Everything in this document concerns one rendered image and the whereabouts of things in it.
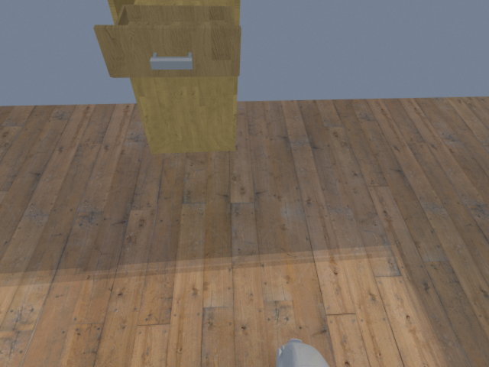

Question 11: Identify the cabinet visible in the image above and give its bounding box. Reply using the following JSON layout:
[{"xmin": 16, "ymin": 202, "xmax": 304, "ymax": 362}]
[{"xmin": 108, "ymin": 0, "xmax": 240, "ymax": 154}]

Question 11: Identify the robot right thigh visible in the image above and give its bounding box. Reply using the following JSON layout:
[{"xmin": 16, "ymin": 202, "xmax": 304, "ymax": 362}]
[{"xmin": 276, "ymin": 343, "xmax": 329, "ymax": 367}]

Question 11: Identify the handle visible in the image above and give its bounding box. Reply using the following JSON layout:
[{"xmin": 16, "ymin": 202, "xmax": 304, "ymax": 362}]
[{"xmin": 150, "ymin": 53, "xmax": 193, "ymax": 70}]

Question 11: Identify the drawer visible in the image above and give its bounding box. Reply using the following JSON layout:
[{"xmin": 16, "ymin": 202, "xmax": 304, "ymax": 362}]
[{"xmin": 94, "ymin": 5, "xmax": 241, "ymax": 78}]

